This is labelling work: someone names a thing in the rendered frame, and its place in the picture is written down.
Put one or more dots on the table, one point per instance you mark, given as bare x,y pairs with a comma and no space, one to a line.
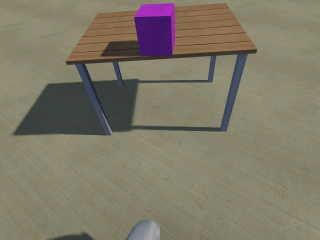
200,31

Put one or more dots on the carton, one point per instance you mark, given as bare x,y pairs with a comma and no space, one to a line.
155,28

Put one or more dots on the robot left thigh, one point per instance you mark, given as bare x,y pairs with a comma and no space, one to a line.
145,230

